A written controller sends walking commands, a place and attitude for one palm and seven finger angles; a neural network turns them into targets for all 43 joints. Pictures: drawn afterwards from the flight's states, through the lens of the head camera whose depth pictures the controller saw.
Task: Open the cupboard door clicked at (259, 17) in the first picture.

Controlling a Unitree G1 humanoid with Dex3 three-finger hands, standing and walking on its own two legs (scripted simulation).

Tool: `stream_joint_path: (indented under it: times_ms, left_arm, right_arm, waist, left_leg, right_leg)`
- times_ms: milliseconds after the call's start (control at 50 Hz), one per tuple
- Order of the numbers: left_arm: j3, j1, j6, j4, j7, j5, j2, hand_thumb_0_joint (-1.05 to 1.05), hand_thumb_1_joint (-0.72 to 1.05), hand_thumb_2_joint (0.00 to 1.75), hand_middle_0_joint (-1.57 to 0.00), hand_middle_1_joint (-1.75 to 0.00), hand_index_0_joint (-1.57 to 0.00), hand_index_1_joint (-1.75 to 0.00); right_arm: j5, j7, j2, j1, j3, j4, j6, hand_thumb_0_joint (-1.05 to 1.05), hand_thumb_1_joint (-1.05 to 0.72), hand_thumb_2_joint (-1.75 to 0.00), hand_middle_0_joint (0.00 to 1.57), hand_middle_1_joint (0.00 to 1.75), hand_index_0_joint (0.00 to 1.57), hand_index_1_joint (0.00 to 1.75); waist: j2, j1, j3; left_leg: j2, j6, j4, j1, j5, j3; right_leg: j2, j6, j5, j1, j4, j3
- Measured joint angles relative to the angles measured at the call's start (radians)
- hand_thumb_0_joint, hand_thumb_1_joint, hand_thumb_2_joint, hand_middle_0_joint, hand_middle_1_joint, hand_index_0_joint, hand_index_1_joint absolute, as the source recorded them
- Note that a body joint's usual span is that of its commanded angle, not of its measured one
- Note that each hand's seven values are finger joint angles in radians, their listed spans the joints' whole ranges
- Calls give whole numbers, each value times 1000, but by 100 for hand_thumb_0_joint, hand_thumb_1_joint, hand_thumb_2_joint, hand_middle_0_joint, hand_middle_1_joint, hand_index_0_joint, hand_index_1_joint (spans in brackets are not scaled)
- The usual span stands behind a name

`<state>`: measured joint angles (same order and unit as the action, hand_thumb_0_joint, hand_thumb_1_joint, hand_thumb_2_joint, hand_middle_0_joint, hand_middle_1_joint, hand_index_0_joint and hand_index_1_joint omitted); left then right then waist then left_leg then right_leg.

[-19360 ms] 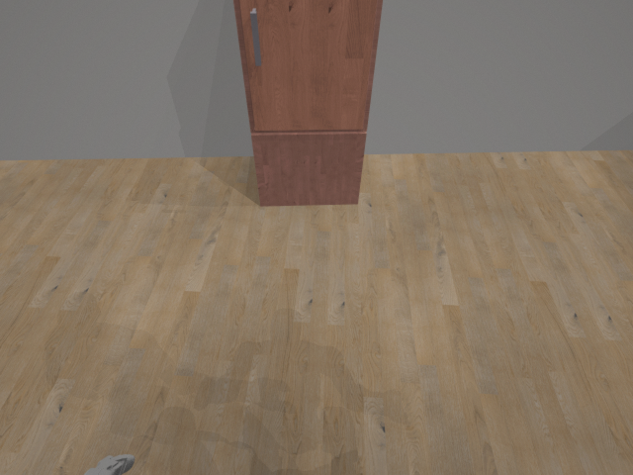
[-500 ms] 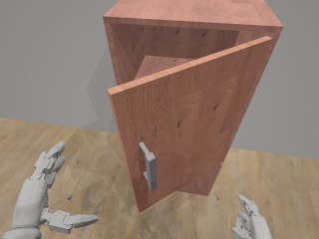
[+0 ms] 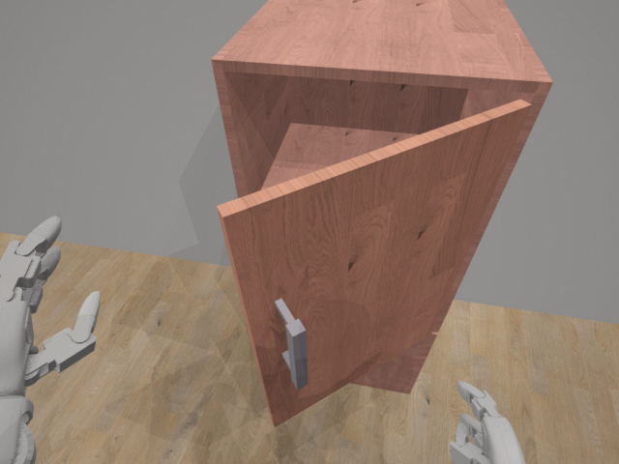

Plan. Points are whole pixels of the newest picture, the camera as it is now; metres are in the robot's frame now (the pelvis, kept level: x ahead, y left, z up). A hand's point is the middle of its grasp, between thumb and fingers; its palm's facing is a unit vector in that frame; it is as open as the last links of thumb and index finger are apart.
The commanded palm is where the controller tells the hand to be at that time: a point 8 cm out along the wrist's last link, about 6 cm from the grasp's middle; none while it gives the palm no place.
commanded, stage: draw the hand back to the body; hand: left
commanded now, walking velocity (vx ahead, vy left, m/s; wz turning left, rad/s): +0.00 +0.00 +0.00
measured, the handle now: (291, 346) +0.27 +0.07 +0.00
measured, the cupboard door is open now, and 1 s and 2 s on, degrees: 41 41 41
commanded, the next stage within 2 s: step back with the hand held close in 0.38 s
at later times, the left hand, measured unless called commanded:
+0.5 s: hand (84, 345) +0.17 +0.24 +0.16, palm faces +0.45 -0.80 -0.41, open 7.4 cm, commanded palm +0.12 +0.28 +0.18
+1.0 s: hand (40, 381) +0.13 +0.26 +0.16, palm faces +0.40 -0.76 -0.52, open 7.4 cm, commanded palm +0.08 +0.30 +0.18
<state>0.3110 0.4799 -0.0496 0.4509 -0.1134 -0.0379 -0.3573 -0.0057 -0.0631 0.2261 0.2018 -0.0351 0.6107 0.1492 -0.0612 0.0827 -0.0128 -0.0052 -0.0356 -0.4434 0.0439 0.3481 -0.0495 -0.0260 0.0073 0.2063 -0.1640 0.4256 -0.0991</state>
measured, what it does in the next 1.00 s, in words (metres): shifts its weight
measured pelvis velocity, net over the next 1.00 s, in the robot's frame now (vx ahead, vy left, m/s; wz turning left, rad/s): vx -0.07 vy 0.00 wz -0.03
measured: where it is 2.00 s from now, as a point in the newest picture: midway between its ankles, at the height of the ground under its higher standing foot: outside the picture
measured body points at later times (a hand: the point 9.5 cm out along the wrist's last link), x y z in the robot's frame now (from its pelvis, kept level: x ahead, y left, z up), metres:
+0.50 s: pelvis -0.02 -0.02 +0.00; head -0.04 -0.04 +0.45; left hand +0.14 +0.28 +0.18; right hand +0.17 -0.24 -0.08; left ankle -0.06 +0.08 -0.74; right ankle +0.02 -0.13 -0.74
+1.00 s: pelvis -0.07 +0.00 -0.01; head -0.06 +0.00 +0.44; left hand +0.11 +0.30 +0.19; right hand +0.10 -0.25 -0.08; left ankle -0.06 +0.08 -0.74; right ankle +0.02 -0.13 -0.74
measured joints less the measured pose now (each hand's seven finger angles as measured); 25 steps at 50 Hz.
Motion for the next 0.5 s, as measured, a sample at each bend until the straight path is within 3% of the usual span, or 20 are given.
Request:
stream_joint_path:
  times_ms: [100,200,500]
  left_arm:
    - [35,-23,-10,-19,-2,-8,1,1,75,84,-20,-30,-21,-30]
    - [11,-22,-8,-41,6,-8,27,1,84,88,-20,-30,-21,-30]
    - [16,-23,-29,-58,4,-5,18,2,89,90,-21,-30,-21,-30]
  right_arm:
    - [3,3,6,-10,10,10,-16,1,-91,-90,20,30,20,30]
    - [3,5,9,-13,16,16,-27,1,-91,-90,20,30,20,30]
    - [6,0,-1,-7,19,41,-13,1,-91,-90,20,30,20,30]
  waist:
    - [-5,0,-7]
    - [-6,-3,-17]
    - [-7,-6,-26]
  left_leg:
    - [5,5,23,-19,-13,-1]
    - [9,9,34,-27,-24,-3]
    - [23,21,39,-44,-42,-5]
  right_leg:
    - [6,-6,-11,18,-20,0]
    - [11,-12,-21,23,-30,2]
    - [26,-29,-45,44,-47,2]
